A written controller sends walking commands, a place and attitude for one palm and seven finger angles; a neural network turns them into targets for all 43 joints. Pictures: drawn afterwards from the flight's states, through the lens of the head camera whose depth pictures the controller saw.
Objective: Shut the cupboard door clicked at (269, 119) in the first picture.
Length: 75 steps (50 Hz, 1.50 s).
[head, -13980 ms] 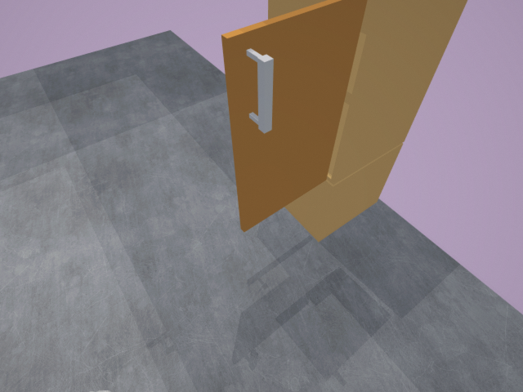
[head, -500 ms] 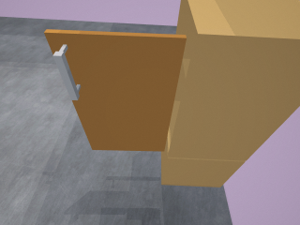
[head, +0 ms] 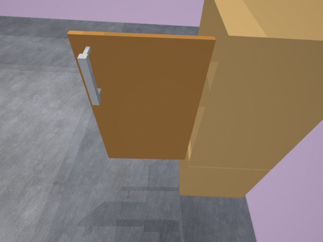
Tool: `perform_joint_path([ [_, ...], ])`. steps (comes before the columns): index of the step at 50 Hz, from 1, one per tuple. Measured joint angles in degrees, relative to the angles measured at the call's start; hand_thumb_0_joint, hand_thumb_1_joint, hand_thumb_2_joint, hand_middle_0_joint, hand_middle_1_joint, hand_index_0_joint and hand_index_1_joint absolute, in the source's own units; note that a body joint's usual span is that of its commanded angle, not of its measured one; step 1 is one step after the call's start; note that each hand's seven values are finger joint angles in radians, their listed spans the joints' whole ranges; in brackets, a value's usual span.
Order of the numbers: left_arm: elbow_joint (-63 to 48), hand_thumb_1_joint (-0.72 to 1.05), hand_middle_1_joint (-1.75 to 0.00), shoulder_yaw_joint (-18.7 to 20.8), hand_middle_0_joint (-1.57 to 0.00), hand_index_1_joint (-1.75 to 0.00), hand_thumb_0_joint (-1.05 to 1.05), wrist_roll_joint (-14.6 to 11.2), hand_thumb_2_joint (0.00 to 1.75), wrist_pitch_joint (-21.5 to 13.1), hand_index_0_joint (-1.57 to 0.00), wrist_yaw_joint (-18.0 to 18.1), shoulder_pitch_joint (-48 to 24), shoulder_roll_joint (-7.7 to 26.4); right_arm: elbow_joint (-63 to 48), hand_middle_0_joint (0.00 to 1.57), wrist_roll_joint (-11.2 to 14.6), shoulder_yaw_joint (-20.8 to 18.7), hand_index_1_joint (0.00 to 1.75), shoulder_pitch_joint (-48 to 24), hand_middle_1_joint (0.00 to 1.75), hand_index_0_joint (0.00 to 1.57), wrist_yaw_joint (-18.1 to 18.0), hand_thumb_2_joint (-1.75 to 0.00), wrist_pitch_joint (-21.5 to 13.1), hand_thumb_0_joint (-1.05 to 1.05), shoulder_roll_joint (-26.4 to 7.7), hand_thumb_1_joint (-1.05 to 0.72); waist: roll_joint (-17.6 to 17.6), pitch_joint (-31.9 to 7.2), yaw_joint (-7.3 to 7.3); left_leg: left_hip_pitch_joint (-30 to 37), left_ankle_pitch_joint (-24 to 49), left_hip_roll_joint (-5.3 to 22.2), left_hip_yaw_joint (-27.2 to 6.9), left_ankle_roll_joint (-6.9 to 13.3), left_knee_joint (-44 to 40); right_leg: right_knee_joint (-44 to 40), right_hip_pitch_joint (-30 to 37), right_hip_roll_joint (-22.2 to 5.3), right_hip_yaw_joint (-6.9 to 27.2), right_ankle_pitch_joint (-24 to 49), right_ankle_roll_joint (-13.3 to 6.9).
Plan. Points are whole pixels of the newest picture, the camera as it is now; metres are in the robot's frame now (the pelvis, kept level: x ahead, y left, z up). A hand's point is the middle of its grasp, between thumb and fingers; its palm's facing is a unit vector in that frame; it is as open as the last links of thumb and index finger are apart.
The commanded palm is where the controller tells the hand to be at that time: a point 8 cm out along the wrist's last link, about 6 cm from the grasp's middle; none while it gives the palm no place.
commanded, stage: come to a stop and stand still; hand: left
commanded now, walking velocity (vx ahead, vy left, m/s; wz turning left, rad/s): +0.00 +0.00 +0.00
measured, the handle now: (92, 77) +0.48 +0.23 +0.14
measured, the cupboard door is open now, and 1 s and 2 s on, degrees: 92 92 92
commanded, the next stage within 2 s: look again from close up in 0.20 s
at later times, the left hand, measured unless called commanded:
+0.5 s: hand out of the picture +0.05 +0.21 -0.17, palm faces -0.01 -0.97 -0.25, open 7.4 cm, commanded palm none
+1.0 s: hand (77, 223) +0.17 +0.22 -0.06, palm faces +0.33 -0.92 -0.20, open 7.3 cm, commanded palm +0.10 +0.25 -0.05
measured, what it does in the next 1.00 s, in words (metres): stands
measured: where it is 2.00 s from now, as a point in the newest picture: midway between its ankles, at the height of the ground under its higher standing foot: outside the picture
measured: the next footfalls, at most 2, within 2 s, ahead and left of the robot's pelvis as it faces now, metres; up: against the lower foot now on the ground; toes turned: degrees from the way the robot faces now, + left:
none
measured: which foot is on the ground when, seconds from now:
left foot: down 0.00-1.00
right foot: down 0.00-1.00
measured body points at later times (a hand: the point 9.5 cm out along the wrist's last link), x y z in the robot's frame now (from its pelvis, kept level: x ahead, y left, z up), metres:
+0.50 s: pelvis +0.01 +0.00 +0.00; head +0.02 +0.01 +0.45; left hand +0.05 +0.26 -0.15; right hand +0.07 -0.26 -0.14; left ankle -0.01 +0.06 -0.74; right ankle +0.03 -0.15 -0.74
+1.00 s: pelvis +0.01 -0.02 -0.01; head +0.00 -0.01 +0.44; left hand +0.15 +0.27 -0.04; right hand +0.09 -0.28 -0.13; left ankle -0.01 +0.06 -0.74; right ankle +0.02 -0.14 -0.72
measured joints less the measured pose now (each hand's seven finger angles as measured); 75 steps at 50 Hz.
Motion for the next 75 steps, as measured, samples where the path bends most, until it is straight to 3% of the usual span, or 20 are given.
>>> perform_joint_path([
  [22,2.19,0.9,-0.3,-0.28,-0.21,-0.3,0.0,-0.02,0.9,-0.42,-0.2,-0.05,-2.7,0.07,2.27,0.2,0.36,0.21,0.3,-3.7,0.3,0.2,-0.26,-0.9,-0.52,0.01,-0.98,-0.91,-0.33,0.22,0.18,2.78,0.61,-0.33,-0.15,-0.07,-2.55,-1.81,2.5,-0.11,-0.12,0.16,0.24],
  [44,3.24,0.9,-0.3,-0.27,-0.21,-0.3,0.0,-0.09,0.9,-0.8,-0.2,0.2,-3.51,0.87,3.59,0.2,0.54,0.45,0.3,-2.85,0.3,0.2,-0.3,-0.9,-0.54,0.01,-1.5,-0.91,-0.4,-0.1,-0.13,3.63,1.73,-0.03,-0.76,-0.83,-4.7,-3.39,3.27,0.3,-0.77,0.65,-0.33],
  [45,-5.41,0.9,-0.3,4.6,-0.21,-0.3,0.01,-0.68,0.9,2.1,-0.21,-0.7,-1.4,0.44,0.8,0.21,0.68,0.45,0.3,-1.69,0.3,0.2,-1.17,-0.9,-1.89,0.01,-1.19,-0.91,-0.81,1.0,-0.61,2.66,1.15,0.01,-1.23,-0.94,-2.72,-0.4,2.07,0.12,-0.79,-0.32,-0.58],
  [46,-15.66,0.9,-0.3,6.03,-0.21,-0.3,0.01,-2.23,0.9,1.68,-0.21,0.1,1.26,0.89,-2.47,0.21,2.15,0.95,0.3,0.27,0.3,0.2,-2.67,-0.9,-4.74,0.01,-0.86,-0.91,-1.32,1.83,-1.16,1.06,0.07,-0.02,-2.19,-1.09,0.37,6.74,-0.42,0.05,-0.48,-3.05,-1.11],
  [48,-32.49,0.9,-0.31,6.4,-0.21,-0.3,0.01,-5.68,0.9,-1.4,-0.21,2.46,5.12,2.18,-6.49,0.21,3.73,1.27,0.3,3.9,0.3,0.2,-4.11,-0.9,-9.72,0.01,-0.22,-0.91,-2.45,1.64,-1.33,-0.59,-2.2,-0.84,-3.99,-1.45,4.96,20.34,-4.19,0.06,0.4,-7.33,-2.14],
  [50,-44.06,0.9,-0.32,6.75,-0.22,-0.31,0.02,-8.6,0.9,-3.63,-0.22,2.38,6.04,1.82,-10.12,0.2,3.36,-0.13,0.3,7.0,0.3,0.2,-2.9,-0.9,-12.71,0.01,0.16,-0.91,-2.51,-1.06,-0.93,-2.35,-3.22,-1.79,-5.17,-1.37,7.26,20.59,-5.49,0.57,0.65,-7.09,-2.95],
  [52,-50.46,0.9,-0.34,7.72,-0.24,-0.33,0.01,-10.7,0.9,-8.67,-0.24,0.12,5.29,0.43,-13.6,0.2,2.78,-0.79,0.3,8.02,0.3,0.2,-1.9,-0.9,-15.05,0.01,-0.38,-0.91,-1.58,-4.24,-1.15,-6.01,-4.85,-2.4,-5.72,-1.91,11.25,16.93,-5.75,0.89,0.87,-9.76,-3.73],
  [54,-51.22,0.9,-0.36,9.91,-0.26,-0.36,0.01,-12.94,0.9,-15.81,-0.26,-4.3,4.32,-1.12,-16.37,0.2,2.37,-1.04,0.3,6.17,0.3,0.2,-1.0,-0.9,-15.76,0.01,-1.0,-0.91,0.36,-7.22,-1.7,-11.02,-6.55,-1.64,-5.63,-2.44,15.49,17.22,-8.94,1.83,1.38,-13.28,-2.92],
  [57,-48.14,0.9,-0.41,13.34,-0.3,-0.4,0.0,-15.81,0.9,-26.05,-0.3,-14.64,4.02,-0.63,-20.93,0.2,2.23,-1.01,0.3,2.04,0.3,0.2,-0.21,-0.9,-15.93,0.02,-0.16,-0.91,0.79,-9.09,-2.44,-18.72,-7.78,-0.18,-5.35,-2.87,20.85,22.57,-17.16,3.12,1.46,-11.93,-3.98],
  [59,-45.76,0.9,-0.44,14.63,-0.33,-0.44,0.0,-17.45,0.9,-29.21,-0.33,-22.16,4.76,0.91,-24.55,0.21,2.39,-0.79,0.3,0.31,0.3,0.2,0.07,-0.9,-16.14,0.02,0.29,-0.91,-0.6,-9.01,-2.01,-23.24,-8.49,0.45,-5.22,-3.48,24.12,26.12,-21.95,3.61,1.49,-12.56,-4.76],
  [61,-44.47,0.9,-0.48,15.53,-0.37,-0.47,0.0,-19.17,0.9,-28.7,-0.36,-27.58,6.42,1.81,-28.07,0.21,2.55,-0.56,0.3,-0.53,0.3,0.2,-0.22,-0.9,-16.43,0.02,-0.35,-0.91,-1.45,-8.39,-1.17,-26.62,-9.17,1.08,-5.64,-4.12,26.97,28.5,-25.08,4.12,0.97,-13.2,-5.36],
  [63,-44.69,0.9,-0.51,16.56,-0.4,-0.51,0.0,-20.69,0.9,-27.06,-0.4,-29.91,8.48,1.96,-30.61,0.21,2.56,-0.75,0.3,-0.69,0.3,0.2,-0.95,-0.9,-16.87,0.02,-1.65,-0.91,-1.44,-7.89,0.05,-29.09,-9.88,1.66,-6.6,-4.54,29.48,29.96,-26.86,4.59,-0.05,-13.66,-5.85],
  [65,-46.73,0.9,-0.55,17.78,-0.44,-0.55,0.01,-21.78,0.9,-26.64,-0.44,-29.36,10.21,1.58,-31.38,0.21,2.53,-1.25,0.3,-0.67,0.3,0.2,-1.85,-0.9,-17.4,0.02,-2.84,-0.91,-0.9,-7.61,1.47,-30.56,-10.6,2.15,-7.89,-4.86,31.52,30.73,-27.45,5.01,-1.37,-14.04,-6.13],
  [69,-54.21,0.89,-0.63,18.55,-0.51,-0.63,0.02,-23.27,0.9,-29.85,-0.51,-26.06,10.22,0.73,-29.57,0.2,2.49,-1.14,0.3,-0.73,0.3,0.2,-3.67,-0.9,-18.47,0.02,-4.11,-0.91,0.41,-7.63,3.72,-31.71,-11.74,2.63,-10.32,-5.11,34.24,31.29,-26.97,5.51,-3.76,-14.72,-6.47],
  [72,-57.02,0.9,-0.69,16.79,-0.56,-0.69,0.02,-23.5,0.9,-30.1,-0.56,-26.61,6.18,1.06,-28.02,0.2,2.98,0.13,0.3,-1.22,0.3,0.2,-4.62,-0.9,-18.69,0.02,-3.85,-0.91,1.59,-7.36,3.75,-31.49,-12.05,2.77,-11.43,-5.13,34.9,30.88,-25.97,5.77,-4.76,-14.82,-6.39],
  [75,-56.18,0.9,-0.75,14.49,-0.61,-0.75,0.01,-22.24,0.9,-24.31,-0.61,-28.87,1.68,2.87,-28.02,0.2,3.58,1.63,0.3,-1.19,0.3,0.2,-5.12,-0.9,-17.85,0.02,-2.48,-0.91,2.22,-6.98,2.51,-30.27,-11.52,2.88,-11.09,-5.06,33.45,29.36,-24.86,5.94,-4.35,-14.14,-5.95],
])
